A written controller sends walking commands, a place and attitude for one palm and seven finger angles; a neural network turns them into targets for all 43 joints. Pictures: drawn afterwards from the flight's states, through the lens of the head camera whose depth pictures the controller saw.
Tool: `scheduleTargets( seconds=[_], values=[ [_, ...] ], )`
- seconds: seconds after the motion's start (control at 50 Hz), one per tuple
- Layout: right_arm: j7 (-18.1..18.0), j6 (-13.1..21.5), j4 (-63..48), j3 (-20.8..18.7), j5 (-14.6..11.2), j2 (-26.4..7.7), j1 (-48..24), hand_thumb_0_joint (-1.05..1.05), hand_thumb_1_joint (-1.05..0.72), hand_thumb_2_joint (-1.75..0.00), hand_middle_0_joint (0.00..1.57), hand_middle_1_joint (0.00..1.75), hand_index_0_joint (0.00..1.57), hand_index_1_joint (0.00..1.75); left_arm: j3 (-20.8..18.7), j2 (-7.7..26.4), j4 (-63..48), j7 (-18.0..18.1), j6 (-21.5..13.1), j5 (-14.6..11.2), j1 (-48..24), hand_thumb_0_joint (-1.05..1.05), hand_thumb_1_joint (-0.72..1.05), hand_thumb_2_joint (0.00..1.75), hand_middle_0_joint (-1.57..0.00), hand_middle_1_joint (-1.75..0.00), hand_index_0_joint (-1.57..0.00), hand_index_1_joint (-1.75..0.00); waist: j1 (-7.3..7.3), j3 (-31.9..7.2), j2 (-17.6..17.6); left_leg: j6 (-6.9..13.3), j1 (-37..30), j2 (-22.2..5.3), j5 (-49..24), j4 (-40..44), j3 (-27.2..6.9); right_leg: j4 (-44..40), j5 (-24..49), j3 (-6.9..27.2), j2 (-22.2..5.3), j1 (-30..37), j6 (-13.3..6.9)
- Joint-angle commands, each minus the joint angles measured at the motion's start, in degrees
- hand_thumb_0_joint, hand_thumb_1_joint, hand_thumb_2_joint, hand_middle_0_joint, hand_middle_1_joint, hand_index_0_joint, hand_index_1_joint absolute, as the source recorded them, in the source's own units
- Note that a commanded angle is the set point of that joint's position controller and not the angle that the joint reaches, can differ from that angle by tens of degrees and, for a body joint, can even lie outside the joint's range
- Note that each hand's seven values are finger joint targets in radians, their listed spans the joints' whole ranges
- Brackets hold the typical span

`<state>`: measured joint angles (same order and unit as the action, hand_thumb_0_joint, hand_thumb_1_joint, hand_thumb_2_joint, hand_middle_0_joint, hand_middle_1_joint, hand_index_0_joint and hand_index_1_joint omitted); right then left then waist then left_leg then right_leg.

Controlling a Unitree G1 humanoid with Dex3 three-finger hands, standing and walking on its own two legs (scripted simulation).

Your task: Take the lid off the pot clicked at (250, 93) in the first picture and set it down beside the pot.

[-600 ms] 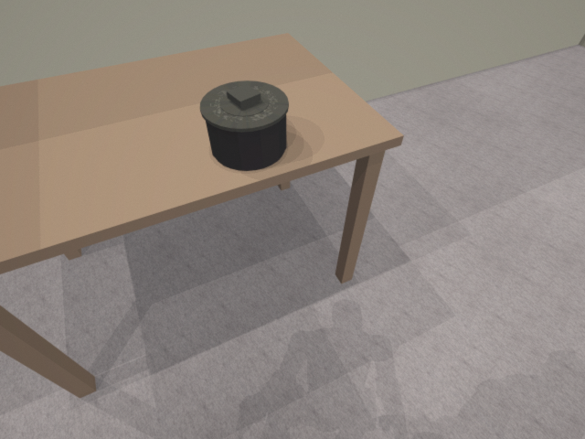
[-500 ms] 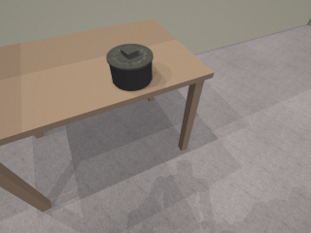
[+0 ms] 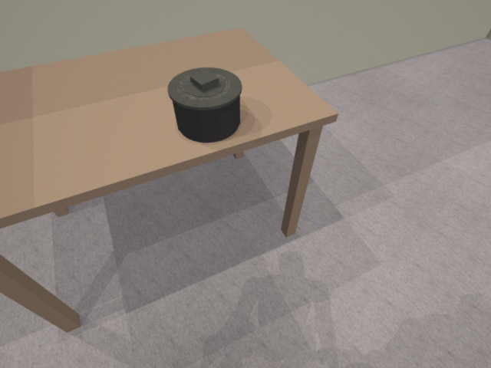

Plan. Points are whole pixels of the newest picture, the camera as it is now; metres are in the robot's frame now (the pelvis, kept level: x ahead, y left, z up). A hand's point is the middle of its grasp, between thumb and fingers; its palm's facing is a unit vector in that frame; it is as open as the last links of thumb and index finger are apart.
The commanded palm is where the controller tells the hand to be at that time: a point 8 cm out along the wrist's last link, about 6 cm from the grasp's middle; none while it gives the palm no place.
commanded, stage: look at it before walking up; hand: left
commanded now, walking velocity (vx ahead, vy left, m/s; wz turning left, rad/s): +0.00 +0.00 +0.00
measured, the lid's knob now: (204, 79) +0.75 +0.15 +0.08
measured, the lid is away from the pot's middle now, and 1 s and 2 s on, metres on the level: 0.00 0.00 0.00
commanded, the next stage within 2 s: walk to a spot facing it in 0.04 s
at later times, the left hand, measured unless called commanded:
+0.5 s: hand out of the picture +0.03 +0.17 -0.18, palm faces -0.07 -0.96 -0.29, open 7.4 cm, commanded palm none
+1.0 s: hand out of the picture +0.10 +0.11 -0.15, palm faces -0.28 -0.91 -0.29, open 7.4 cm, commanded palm none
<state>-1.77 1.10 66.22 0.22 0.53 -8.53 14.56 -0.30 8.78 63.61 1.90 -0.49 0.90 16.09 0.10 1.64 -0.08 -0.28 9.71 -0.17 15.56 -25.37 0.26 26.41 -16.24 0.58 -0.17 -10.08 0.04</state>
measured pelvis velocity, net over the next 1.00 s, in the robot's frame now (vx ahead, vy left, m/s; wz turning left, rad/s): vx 0.01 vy -0.08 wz -0.44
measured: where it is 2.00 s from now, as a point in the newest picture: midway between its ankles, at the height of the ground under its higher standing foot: outside the picture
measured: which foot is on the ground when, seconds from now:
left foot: down 0.00-0.50, up 0.52-1.00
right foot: down 0.00-1.00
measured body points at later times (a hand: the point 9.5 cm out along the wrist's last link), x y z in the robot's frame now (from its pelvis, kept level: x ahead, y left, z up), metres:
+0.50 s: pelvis -0.01 -0.04 -0.02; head +0.03 -0.07 +0.43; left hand +0.03 +0.22 -0.16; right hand -0.01 -0.27 -0.19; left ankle -0.02 +0.12 -0.74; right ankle -0.03 -0.10 -0.74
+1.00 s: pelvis +0.01 -0.08 +0.00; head +0.04 -0.12 +0.45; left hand +0.11 +0.16 -0.13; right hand +0.06 -0.36 -0.14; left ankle +0.09 +0.09 -0.66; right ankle -0.03 -0.10 -0.74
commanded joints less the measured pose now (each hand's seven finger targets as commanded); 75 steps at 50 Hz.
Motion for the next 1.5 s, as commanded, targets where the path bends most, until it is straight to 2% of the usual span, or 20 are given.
scheduleTargets(
  seconds=[0.0,0.2,0.32,0.4,0.44,0.46,0.48,0.5,0.52,0.58,0.62,0.8,1.06,1.24,1.3,1.32,1.34,1.36,1.38,1.48],
  values=[
    [-0.5,0.7,-1.3,-1.2,-0.2,-5.5,3.6,0.0,-0.9,-0.9,0.2,0.3,0.2,0.3,-1.2,5.9,-1.8,0.7,-0.5,-0.1,3.6,0.0,0.9,0.9,-0.2,-0.3,-0.2,-0.3,-0.23,1.1,0.3,2.0,-0.7,-5.0,-12.3,3.8,-4.4,-4.1,11.2,3.5,-4.7,-2.3,-0.9],
    [-1.0,0.0,-2.0,-2.3,0.0,-6.3,3.9,0.0,-0.9,-0.9,0.2,0.3,0.2,0.3,-2.3,6.6,-2.7,0.4,0.4,-0.2,2.8,0.0,0.9,0.9,-0.2,-0.3,-0.2,-0.3,-0.56,2.3,-1.0,2.0,-2.3,-6.5,-12.2,1.7,-2.7,-1.1,12.9,5.1,-3.5,-6.6,-1.7],
    [-1.2,-0.9,-6.6,-4.5,0.5,-10.2,2.9,0.0,-0.9,-0.9,0.2,0.3,0.2,0.3,-4.0,6.1,-6.9,-0.9,2.0,0.1,1.7,0.0,0.9,0.9,-0.2,-0.3,-0.2,-0.3,-0.36,3.3,-8.1,6.2,0.3,-14.4,-2.5,6.3,-8.0,11.5,-0.9,2.1,1.2,-13.1,-1.2],
    [-0.9,-0.8,-9.6,-5.4,1.0,-10.9,0.8,0.0,-0.9,-0.9,0.2,0.3,0.2,0.3,-4.7,5.5,-9.3,-1.7,2.3,0.1,1.4,0.0,0.9,0.9,-0.2,-0.3,-0.2,-0.3,0.16,2.2,-10.4,9.5,1.3,-18.9,-12.5,5.2,-5.8,20.0,-11.1,-0.5,-0.9,-13.3,-0.4],
    [-0.8,-0.9,-10.9,-5.4,1.0,-11.2,-1.7,0.0,-0.9,-0.9,0.2,0.3,0.2,0.3,-5.2,5.7,-8.8,-2.0,1.8,0.2,5.7,0.0,0.9,0.9,-0.2,-0.3,-0.2,-0.3,2.9,0.4,-5.6,6.1,4.2,-15.9,-14.1,-3.8,-0.3,9.3,-2.7,-0.7,-0.9,-5.5,-0.6],
    [-0.6,-1.1,-11.7,-5.5,0.6,-10.0,-2.4,0.0,-0.9,-0.9,0.2,0.3,0.2,0.3,-5.7,8.5,-8.0,-1.7,1.3,0.6,8.9,0.0,0.9,0.9,-0.2,-0.3,-0.2,-0.3,4.48,-1.0,4.3,2.1,8.4,-10.0,-7.4,-15.4,4.6,-1.1,10.2,6.7,-4.0,-0.1,-1.7],
    [-0.4,-1.3,-14.2,-4.6,0.3,-5.9,-2.8,0.0,-0.9,-0.9,0.2,0.3,0.2,0.3,-6.9,15.3,-7.9,-0.8,0.7,1.0,10.8,0.0,0.9,0.9,-0.2,-0.3,-0.2,-0.3,4.37,-1.5,23.1,-1.7,22.5,-1.7,16.3,-28.4,8.6,-7.0,26.8,26.6,-17.4,6.6,-6.2],
    [-0.7,-1.9,-14.8,-4.6,0.4,-7.6,-5.4,0.0,-0.9,-0.9,0.2,0.3,0.2,0.3,-6.4,14.4,-7.9,-0.3,0.9,-0.2,12.7,0.0,0.9,0.9,-0.2,-0.3,-0.2,-0.3,5.61,-1.6,16.6,-1.5,22.2,-1.8,19.3,-35.5,0.9,-8.1,31.6,28.7,-18.8,4.5,-9.0],
    [-0.6,-2.1,-14.5,-4.8,0.4,-8.0,-5.6,0.0,-0.9,-0.9,0.2,0.3,0.2,0.3,-6.4,12.6,-8.3,0.2,0.7,-0.2,10.3,0.0,0.9,0.9,-0.2,-0.3,-0.2,-0.3,3.85,0.3,16.8,-1.2,24.1,-2.9,15.9,-39.0,-2.0,-7.8,33.4,26.4,-15.4,3.7,-7.5],
    [-0.1,-2.0,-13.8,-4.8,0.5,-7.8,-5.0,0.0,-0.9,-0.9,0.2,0.3,0.2,0.3,-5.9,10.5,-11.1,0.2,0.5,-0.5,5.0,0.0,0.9,0.9,-0.2,-0.3,-0.2,-0.3,1.7,-1.7,5.1,-2.2,23.7,-3.9,8.2,-40.2,-2.1,-4.4,35.0,20.7,-11.8,5.6,-9.6],
    [-0.1,-2.4,-14.4,-4.8,0.4,-7.7,-6.1,0.0,-0.9,-0.9,0.2,0.3,0.2,0.3,-6.0,11.1,-11.7,0.1,0.2,-0.6,5.9,0.0,0.9,0.9,-0.2,-0.3,-0.2,-0.3,1.76,-4.0,3.7,-3.0,24.1,-3.2,5.9,-39.4,-2.3,-4.5,36.7,19.8,-10.4,8.4,-7.9],
    [-0.7,-3.4,-18.2,-4.7,0.1,-9.4,-11.4,0.0,-0.9,-0.9,0.2,0.3,0.2,0.3,-6.4,12.1,-13.4,0.0,0.6,-0.5,8.2,0.0,0.9,0.9,-0.2,-0.3,-0.2,-0.3,2.82,-3.8,6.5,-4.2,27.4,-1.9,3.3,-37.4,-4.5,-4.8,39.1,23.7,-7.9,11.8,-4.1],
    [-0.3,-2.6,-24.2,-4.2,-0.3,-9.3,-16.8,0.0,-0.9,-0.9,0.2,0.3,0.2,0.3,-6.5,14.1,-16.0,0.1,0.6,-0.2,8.3,0.0,0.9,0.9,-0.2,-0.3,-0.2,-0.3,4.01,-3.3,4.0,-3.7,26.3,0.0,5.1,-32.8,-6.2,-2.8,41.6,32.8,-7.5,11.4,-9.2],
    [-0.4,-1.3,-26.5,-4.2,-1.0,-8.9,-13.8,0.0,-0.9,-0.9,0.2,0.3,0.2,0.3,-7.0,16.2,-17.8,0.1,0.9,0.4,4.5,0.0,0.9,0.9,-0.2,-0.3,-0.2,-0.3,2.77,-5.6,5.4,-2.2,15.7,2.2,8.7,-17.6,-6.1,0.3,48.0,36.9,-6.1,10.0,-10.7],
    [-0.7,-0.7,-24.6,-4.7,-1.2,-10.0,-4.4,0.0,-0.9,-0.9,0.2,0.3,0.2,0.3,-6.9,16.4,-19.1,-0.2,0.9,-0.1,0.0,0.0,0.9,0.9,-0.2,-0.3,-0.2,-0.3,-1.98,-8.8,5.8,-1.0,-1.5,1.7,-2.1,0.6,-6.5,6.9,41.7,32.8,-1.6,1.2,-5.9],
    [-0.9,-0.4,-23.9,-5.2,-0.9,-12.7,-0.7,0.0,-0.9,-0.9,0.2,0.3,0.2,0.3,-6.8,14.7,-19.9,-0.4,0.8,-0.6,0.0,0.0,0.9,0.9,-0.2,-0.3,-0.2,-0.3,-3.11,-11.5,0.7,1.4,-12.5,-5.6,-9.1,5.7,-12.6,12.0,25.5,27.0,4.0,-7.7,-3.1],
    [-0.7,-0.1,-24.3,-5.9,-0.4,-16.9,-1.1,0.0,-0.9,-0.9,0.2,0.3,0.2,0.3,-6.5,12.4,-20.2,-1.1,0.5,-0.8,1.8,0.0,0.9,0.9,-0.2,-0.3,-0.2,-0.3,-1.48,-10.4,-13.3,6.7,-18.9,-20.3,-23.2,6.9,-27.1,22.7,-11.5,16.9,10.6,-20.6,0.7],
    [-0.3,-0.5,-24.6,-5.2,-0.2,-16.3,-1.2,0.0,-0.9,-0.9,0.2,0.3,0.2,0.3,-6.6,13.3,-19.5,-1.0,0.3,0.3,2.5,0.0,0.9,0.9,-0.2,-0.3,-0.2,-0.3,-0.22,-5.8,-11.9,10.6,-13.8,-25.4,-31.3,5.0,-28.9,31.9,-18.1,9.9,6.4,-23.3,2.6],
    [0.0,-0.8,-25.6,-4.7,0.1,-14.6,-2.0,0.0,-0.9,-0.9,0.2,0.3,0.2,0.3,-6.4,13.7,-20.1,-1.2,0.3,0.8,2.5,0.0,0.9,0.9,-0.2,-0.3,-0.2,-0.3,0.27,-3.0,-6.8,11.8,-9.5,-24.4,-33.7,4.8,-25.6,36.3,-16.7,8.7,4.5,-23.8,3.6],
    [-0.5,0.2,-23.6,-3.4,0.8,-12.9,-0.6,0.0,-0.9,-0.9,0.2,0.3,0.2,0.3,-5.4,12.1,-19.9,-3.2,2.1,0.4,-3.1,0.0,0.9,0.9,-0.2,-0.3,-0.2,-0.3,0.04,-2.9,-7.6,9.1,-7.8,-15.3,-40.5,4.1,-9.0,40.1,-9.8,3.3,0.1,-24.2,4.2]
  ],
)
